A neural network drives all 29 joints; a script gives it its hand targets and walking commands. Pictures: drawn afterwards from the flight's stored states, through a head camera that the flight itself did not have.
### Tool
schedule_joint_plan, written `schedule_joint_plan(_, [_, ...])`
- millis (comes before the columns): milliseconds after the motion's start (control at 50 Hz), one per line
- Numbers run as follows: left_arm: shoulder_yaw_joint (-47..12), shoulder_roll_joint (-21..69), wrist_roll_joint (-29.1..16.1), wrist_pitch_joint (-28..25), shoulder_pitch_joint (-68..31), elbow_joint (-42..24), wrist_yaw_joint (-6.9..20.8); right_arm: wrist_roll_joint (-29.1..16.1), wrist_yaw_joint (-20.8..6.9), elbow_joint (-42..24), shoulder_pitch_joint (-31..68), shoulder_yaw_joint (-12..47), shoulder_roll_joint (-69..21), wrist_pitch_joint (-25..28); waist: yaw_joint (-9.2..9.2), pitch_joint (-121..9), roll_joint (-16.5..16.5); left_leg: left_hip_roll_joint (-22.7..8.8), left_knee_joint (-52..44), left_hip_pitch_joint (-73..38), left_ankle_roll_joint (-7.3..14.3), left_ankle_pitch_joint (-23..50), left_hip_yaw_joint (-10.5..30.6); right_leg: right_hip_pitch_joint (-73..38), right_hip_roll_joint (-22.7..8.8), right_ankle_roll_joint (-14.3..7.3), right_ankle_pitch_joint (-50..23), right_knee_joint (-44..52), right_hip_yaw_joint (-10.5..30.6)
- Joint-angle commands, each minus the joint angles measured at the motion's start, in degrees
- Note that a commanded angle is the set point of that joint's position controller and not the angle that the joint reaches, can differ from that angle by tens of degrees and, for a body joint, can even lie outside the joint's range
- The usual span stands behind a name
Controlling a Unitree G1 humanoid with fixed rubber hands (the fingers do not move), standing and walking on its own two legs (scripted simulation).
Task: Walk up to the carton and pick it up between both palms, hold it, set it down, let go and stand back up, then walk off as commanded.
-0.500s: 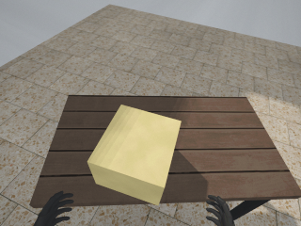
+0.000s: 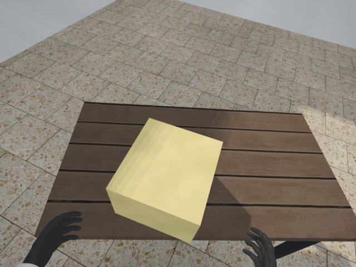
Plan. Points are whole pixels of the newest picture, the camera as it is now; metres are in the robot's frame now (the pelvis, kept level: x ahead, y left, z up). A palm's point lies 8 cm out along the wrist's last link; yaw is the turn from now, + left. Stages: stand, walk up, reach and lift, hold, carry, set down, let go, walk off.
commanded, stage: reach and lift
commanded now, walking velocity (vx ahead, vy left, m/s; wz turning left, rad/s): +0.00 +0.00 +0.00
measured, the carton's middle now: (168, 177) +0.38 +0.04 -0.13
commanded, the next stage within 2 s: none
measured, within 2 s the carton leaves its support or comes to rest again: neither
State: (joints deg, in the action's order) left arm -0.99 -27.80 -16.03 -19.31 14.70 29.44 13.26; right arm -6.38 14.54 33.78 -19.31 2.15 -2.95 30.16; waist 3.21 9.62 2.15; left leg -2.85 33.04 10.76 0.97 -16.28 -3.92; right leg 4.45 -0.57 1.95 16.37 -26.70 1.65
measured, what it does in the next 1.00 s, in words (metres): stands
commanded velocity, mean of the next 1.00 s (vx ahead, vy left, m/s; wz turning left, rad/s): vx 0.00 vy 0.00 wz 0.00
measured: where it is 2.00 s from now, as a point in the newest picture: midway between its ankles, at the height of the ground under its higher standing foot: outside the picture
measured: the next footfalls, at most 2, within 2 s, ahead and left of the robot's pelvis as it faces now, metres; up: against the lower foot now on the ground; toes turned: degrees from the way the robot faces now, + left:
none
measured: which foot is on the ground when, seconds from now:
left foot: down 0.00-1.00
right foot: down 0.00-1.00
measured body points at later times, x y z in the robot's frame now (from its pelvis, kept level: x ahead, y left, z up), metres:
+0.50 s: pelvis +0.00 -0.01 -0.01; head +0.03 +0.02 +0.44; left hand +0.21 +0.28 -0.03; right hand +0.18 -0.17 -0.04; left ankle +0.02 +0.10 -0.73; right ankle -0.01 -0.16 -0.73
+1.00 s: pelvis +0.00 +0.01 +0.00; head +0.03 +0.03 +0.44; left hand +0.28 +0.27 -0.01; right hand +0.23 -0.17 -0.02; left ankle +0.02 +0.10 -0.73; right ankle -0.01 -0.16 -0.73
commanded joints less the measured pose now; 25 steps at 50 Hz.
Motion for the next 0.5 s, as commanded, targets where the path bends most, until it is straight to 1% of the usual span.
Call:
schedule_joint_plan(0, [5.03,-10.74,-0.77,-3.37,-4.17,-8.51,0.29,-0.17,0.49,-6.81,2.64,1.29,1.31,4.92,-0.23,-8.72,-11.15,0.28,-2.24,-12.48,-4.94,17.96,2.5,14.1,1.73,-4.89,-1.69,4.71,-1.16])
schedule_joint_plan(20, [5.53,-11.48,-1.51,-3.21,-4.51,-10.78,0.08,-0.46,0.72,-8.91,2.79,1.04,1.52,5.67,-0.47,-9.29,-11.29,0.64,-2.16,-12.4,-5.04,18.44,2.36,13.95,2.1,-4.72,-1.99,4.7,-1.5])
schedule_joint_plan(40, [4.06,-11.13,-1.83,-2.88,-4.58,-10.16,0.08,-0.19,0.95,-8.9,2.79,0.2,1.7,5.34,-1.55,-8.63,-12.05,0.4,-2.55,-12.42,-5.0,17.19,2.76,13.23,1.96,-5.04,-0.7,4.88,-1.47])
schedule_joint_plan(60, [4.34,-10.59,-1.72,-2.98,-2.35,-11.48,0.25,-0.3,1.51,-8.78,0.04,1.32,0.58,6.49,-1.85,-9.84,-10.71,0.42,-1.46,-13.55,-4.95,21.7,2.67,13.25,2.0,-4.48,-5.72,4.65,-1.65])
schedule_joint_plan(80, [4.42,-11.48,-2.26,-3.01,-5.43,-9.22,0.8,0.3,1.82,-8.89,3.54,2.26,1.1,6.68,-1.78,-9.82,-10.21,0.83,-0.84,-12.93,-4.37,18.8,2.33,14.27,1.45,-4.19,-3.26,4.82,-1.04])
schedule_joint_plan(100, [4.41,-11.05,-1.52,-2.67,-3.39,-10.9,0.5,0.27,2.15,-9.31,0.57,2.45,1.27,6.36,-2.07,-9.83,-10.78,0.52,-0.64,-13.98,-4.08,18.41,2.82,14.23,1.77,-4.48,-3.18,4.73,-1.75])
schedule_joint_plan(120, [5.45,-11.77,-1.15,-2.47,-5.51,-11.34,0.59,0.33,2.38,-8.58,1.49,3.16,0.95,5.77,-0.9,-8.78,-11.43,0.68,-0.71,-12.16,-4.05,16.03,2.34,14.83,1.56,-4.19,-0.7,4.91,-1.17])
schedule_joint_plan(140, [4.68,-12.46,-1.86,-2.12,-5.74,-10.92,0.65,1.37,2.73,-8.16,2.26,1.42,0.71,5.62,-2.53,-7.69,-10.94,-0.02,-1.28,-12.27,-4.26,16.15,3.03,15.47,1.87,-4.76,-0.57,4.61,-1.76])
schedule_joint_plan(160, [5.1,-12.08,-1.44,-1.83,-4.16,-10.31,0.78,1.32,3.42,-6.97,0.76,2.38,-0.59,5.66,-2.38,-6.17,-10.72,0.0,-1.07,-12.72,-4.02,15.92,2.85,16.01,1.23,-4.9,-1.09,5.43,-1.64])
schedule_joint_plan(180, [4.67,-12.24,-1.58,-1.29,-6.25,-10.55,0.94,0.99,3.61,-7.83,1.62,3.57,-0.96,5.4,-2.44,-6.45,-11.58,0.12,-0.93,-11.03,-3.87,14.89,2.62,15.38,0.62,-4.47,-0.52,4.54,-1.68])
schedule_joint_plan(200, [5.09,-12.44,-1.78,-0.95,-5.79,-11.1,0.98,1.56,4.29,-8.57,0.91,2.78,-1.13,5.33,-3.21,-7.22,-10.28,0.1,-0.17,-11.4,-3.45,14.55,2.42,15.65,0.76,-4.27,-1.76,4.82,-2.12])
schedule_joint_plan(220, [3.79,-11.61,-2.56,-0.3,-8.01,-10.29,1.02,1.47,4.66,-9.9,2.43,3.48,0.33,4.86,-3.97,-6.74,-9.86,-0.01,-0.76,-11.84,-3.31,12.83,3.04,15.85,0.75,-4.29,-0.21,5.34,-1.88])
schedule_joint_plan(240, [4.26,-11.09,-1.61,0.09,-4.63,-10.26,0.88,0.96,4.78,-9.11,0.39,4.69,-1.4,4.84,-3.11,-6.57,-9.78,-0.23,-0.79,-13.25,-3.48,15.02,2.77,15.61,0.57,-4.46,-1.45,5.39,-2.04])
schedule_joint_plan(260, [4.85,-12.95,-2.44,0.1,-7.57,-9.73,1.02,1.31,5.06,-10.02,2.5,4.05,-0.48,4.71,-3.07,-7.5,-9.51,0.16,0.5,-11.79,-3.22,15.0,2.42,16.52,0.33,-4.01,-1.86,4.42,-2.03])
schedule_joint_plan(280, [5.15,-11.98,-1.68,0.32,-6.1,-10.89,0.77,0.8,4.85,-9.63,0.69,3.93,0.12,5.11,-3.08,-7.95,-11.13,0.36,0.46,-13.3,-3.35,17.61,2.9,15.97,0.36,-4.22,-4.13,4.89,-2.01])
schedule_joint_plan(300, [6.4,-12.66,-1.44,0.68,-7.07,-10.95,0.86,0.33,4.87,-10.98,2.48,4.73,0.08,4.55,-0.97,-7.68,-11.45,0.06,0.43,-12.14,-3.68,16.47,2.38,15.16,0.46,-4.27,-1.66,4.63,-1.67])
schedule_joint_plan(320, [5.31,-11.81,-2.56,1.0,-9.76,-10.26,0.81,0.94,5.22,-11.62,5.65,5.03,0.73,4.06,-1.84,-8.29,-11.72,-0.04,0.33,-10.51,-3.16,13.17,1.99,16.93,0.01,-3.96,0.75,4.17,-1.39])
schedule_joint_plan(340, [5.07,-12.33,-2.35,0.84,-8.82,-12.69,0.48,0.72,5.05,-12.67,2.48,5.11,-0.56,4.19,-2.51,-8.77,-11.4,0.02,0.17,-11.24,-3.18,15.2,2.57,16.06,0.08,-4.28,-1.8,4.61,-1.61])
schedule_joint_plan(360, [5.63,-12.32,-2.09,0.5,-10.41,-12.56,0.21,1.27,4.97,-12.1,4.97,3.8,0.01,4.24,-2.44,-10.19,-12.1,-0.37,0.12,-11.85,-3.78,15.79,2.34,15.71,0.49,-4.51,-2.08,3.88,-1.94])
schedule_joint_plan(380, [4.81,-13.77,-3.6,1.1,-13.56,-9.8,0.11,1.9,5.06,-12.25,7.59,2.79,0.71,3.34,-3.29,-8.54,-9.35,-0.43,-0.36,-10.01,-3.04,10.21,2.75,16.91,-0.3,-4.97,1.62,4.52,-1.59])
schedule_joint_plan(400, [4.34,-12.48,-3.07,1.27,-9.22,-10.5,-0.04,1.15,5.0,-13.51,4.97,3.53,0.92,3.68,-2.56,-9.83,-9.61,-0.5,-0.45,-9.5,-2.93,12.29,2.77,14.84,0.0,-4.33,-0.39,3.8,-1.69])
schedule_joint_plan(420, [4.1,-12.5,-3.36,1.24,-14.47,-10.73,0.07,1.75,5.31,-14.46,8.29,4.62,0.52,3.29,-2.85,-11.09,-7.84,-0.08,0.25,-9.2,-2.37,11.97,2.2,14.88,-0.03,-3.91,-1.43,3.75,-1.15])
schedule_joint_plan(440, [5.17,-13.12,-3.28,1.66,-14.36,-7.26,0.49,1.98,5.23,-13.93,7.77,5.11,0.98,2.15,-1.77,-9.39,-7.71,-0.57,-0.01,-8.6,-1.9,10.56,2.01,17.04,0.02,-4.01,0.59,3.35,-1.58])
schedule_joint_plan(460, [2.6,-12.59,-4.71,1.49,-13.49,-9.87,-0.16,1.33,5.27,-16.06,6.97,5.09,0.39,2.58,-3.06,-11.94,-8.69,-0.31,0.57,-9.3,-1.94,13.0,2.41,15.98,-0.44,-4.0,-2.25,3.74,-1.07])
schedule_joint_plan(480, [3.53,-12.33,-3.72,1.92,-16.1,-8.86,-0.01,1.57,5.08,-12.97,8.5,5.72,-0.51,1.74,-2.87,-9.52,-8.48,-0.56,0.57,-8.4,-1.87,11.97,2.53,17.23,-0.16,-4.42,-0.8,3.38,-0.98])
